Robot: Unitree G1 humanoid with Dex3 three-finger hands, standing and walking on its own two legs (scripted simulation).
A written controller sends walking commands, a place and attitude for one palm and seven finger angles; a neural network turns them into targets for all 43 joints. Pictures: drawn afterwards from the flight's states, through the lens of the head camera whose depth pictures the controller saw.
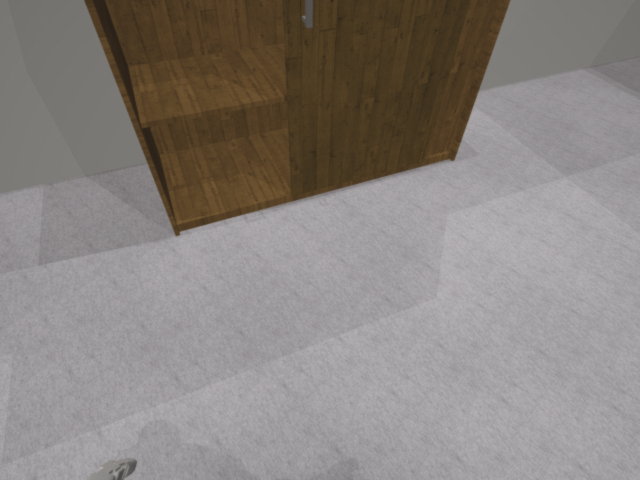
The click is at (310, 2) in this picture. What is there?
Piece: wardrobe's sliding door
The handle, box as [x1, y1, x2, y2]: [302, 0, 312, 27]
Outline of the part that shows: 305,0 305,15 302,16 302,20 307,27 312,27 312,0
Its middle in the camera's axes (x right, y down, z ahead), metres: -0.04 -0.77 +1.09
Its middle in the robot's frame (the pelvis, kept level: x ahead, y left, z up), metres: +1.36 +0.13 +0.16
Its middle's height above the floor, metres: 0.94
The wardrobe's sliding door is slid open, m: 0.51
